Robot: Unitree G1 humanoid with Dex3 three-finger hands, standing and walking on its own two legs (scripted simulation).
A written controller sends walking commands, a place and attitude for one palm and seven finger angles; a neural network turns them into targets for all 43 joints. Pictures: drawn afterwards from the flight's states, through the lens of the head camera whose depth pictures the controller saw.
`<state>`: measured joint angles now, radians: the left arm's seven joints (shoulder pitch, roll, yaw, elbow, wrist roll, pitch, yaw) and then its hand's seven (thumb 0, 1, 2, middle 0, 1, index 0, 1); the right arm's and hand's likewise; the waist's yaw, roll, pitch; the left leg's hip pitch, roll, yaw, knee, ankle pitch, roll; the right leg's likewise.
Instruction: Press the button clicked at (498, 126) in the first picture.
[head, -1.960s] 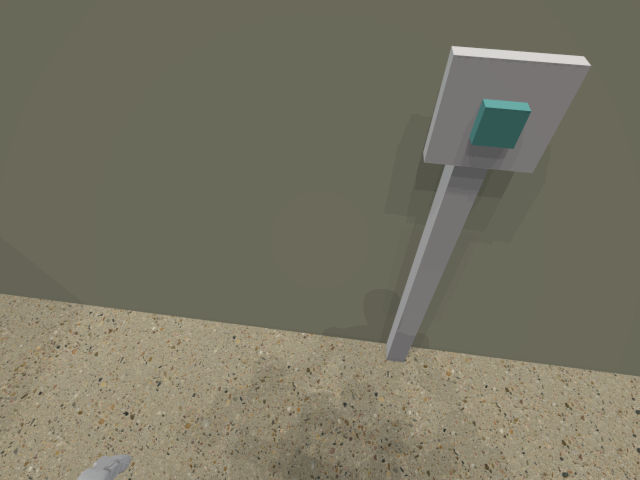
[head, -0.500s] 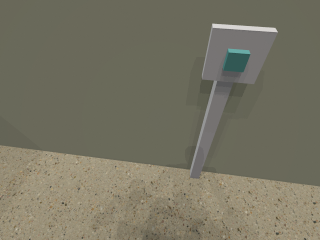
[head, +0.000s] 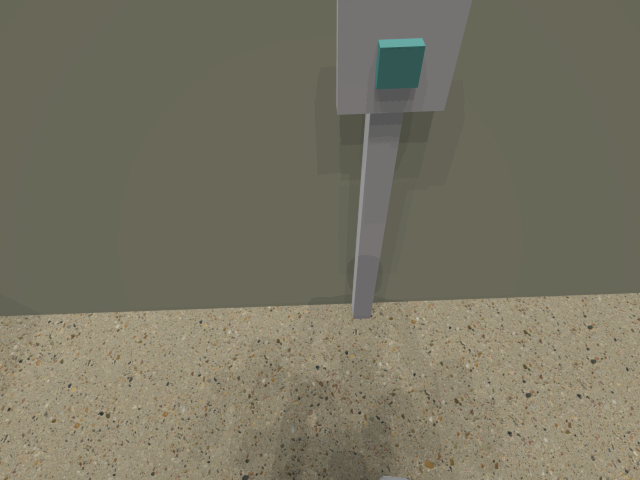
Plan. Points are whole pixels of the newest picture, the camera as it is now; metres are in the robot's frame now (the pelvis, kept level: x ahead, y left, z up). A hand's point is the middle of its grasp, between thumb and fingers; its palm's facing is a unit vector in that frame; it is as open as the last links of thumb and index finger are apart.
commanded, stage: walk to a spot facing it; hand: left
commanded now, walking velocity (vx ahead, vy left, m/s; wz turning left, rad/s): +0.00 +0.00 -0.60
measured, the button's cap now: (398, 63) +0.65 -0.06 +0.17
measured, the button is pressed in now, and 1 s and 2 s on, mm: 0 0 0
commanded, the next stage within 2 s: none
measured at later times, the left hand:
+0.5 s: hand out of the picture +0.08 +0.21 -0.15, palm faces -0.13 -0.96 -0.25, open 7.4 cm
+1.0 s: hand (223, 451) +0.17 +0.17 -0.15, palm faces -0.54 -0.82 -0.21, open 7.4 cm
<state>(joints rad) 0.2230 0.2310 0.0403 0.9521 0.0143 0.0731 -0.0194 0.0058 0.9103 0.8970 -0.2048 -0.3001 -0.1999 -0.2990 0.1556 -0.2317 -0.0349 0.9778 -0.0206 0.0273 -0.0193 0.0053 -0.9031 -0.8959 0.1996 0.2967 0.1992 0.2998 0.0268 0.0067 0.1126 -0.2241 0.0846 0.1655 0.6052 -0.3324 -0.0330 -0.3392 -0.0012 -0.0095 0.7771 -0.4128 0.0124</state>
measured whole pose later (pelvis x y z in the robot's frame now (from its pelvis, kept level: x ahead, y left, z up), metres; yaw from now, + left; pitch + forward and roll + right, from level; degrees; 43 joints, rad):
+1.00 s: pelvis -0.02 +0.05 +0.01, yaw -34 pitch +0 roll -1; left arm 0.15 0.23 0.08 0.91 0.02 0.09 -0.04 0.01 0.91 0.90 -0.20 -0.30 -0.20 -0.30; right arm 0.28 -0.21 -0.05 0.95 -0.03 0.01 -0.02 0.01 -0.90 -0.90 0.20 0.30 0.20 0.30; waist -0.03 0.00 0.10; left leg -0.20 0.13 0.27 0.55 -0.34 0.00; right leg -0.36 -0.05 -0.05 0.79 -0.42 0.05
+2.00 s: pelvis -0.01 +0.05 +0.00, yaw -69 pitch +0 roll +0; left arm 0.15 0.20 0.08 0.89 0.02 0.06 -0.02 0.01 0.91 0.90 -0.20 -0.30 -0.20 -0.30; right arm 0.28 -0.22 -0.07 0.95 -0.02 0.03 -0.01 0.01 -0.90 -0.90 0.20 0.30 0.20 0.30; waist -0.03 0.04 0.09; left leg -0.26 0.21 0.37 0.69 -0.38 -0.02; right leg -0.28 -0.04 -0.10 0.62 -0.29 0.01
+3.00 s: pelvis +0.05 -0.12 +0.01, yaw -103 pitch +0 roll -2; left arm 0.11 0.19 0.09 0.97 0.03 0.05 -0.05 0.01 0.92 0.90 -0.20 -0.30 -0.19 -0.30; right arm 0.52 -0.11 -0.02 1.08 -0.03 -0.05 -0.03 0.01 -0.91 -0.90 0.20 0.30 0.20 0.30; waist -0.06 -0.01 0.10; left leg 0.09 0.09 0.39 0.37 -0.46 -0.02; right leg -0.59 -0.05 -0.14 0.87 -0.23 0.00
